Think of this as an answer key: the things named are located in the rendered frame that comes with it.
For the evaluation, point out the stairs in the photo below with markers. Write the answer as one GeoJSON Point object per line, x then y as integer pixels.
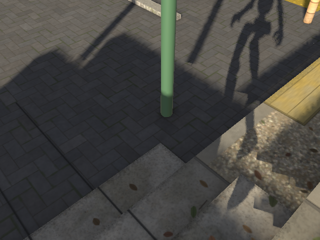
{"type": "Point", "coordinates": [159, 197]}

